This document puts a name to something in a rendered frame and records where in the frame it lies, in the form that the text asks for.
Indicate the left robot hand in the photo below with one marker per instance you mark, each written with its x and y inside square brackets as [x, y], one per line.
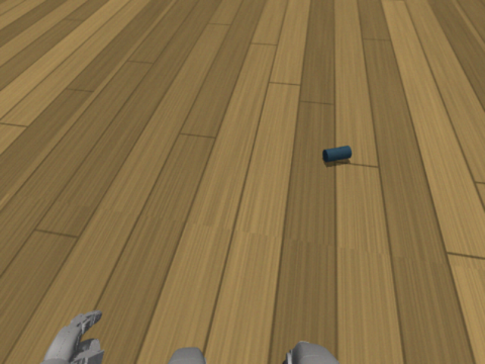
[67, 345]

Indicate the can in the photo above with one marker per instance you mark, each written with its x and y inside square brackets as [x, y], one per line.
[338, 153]

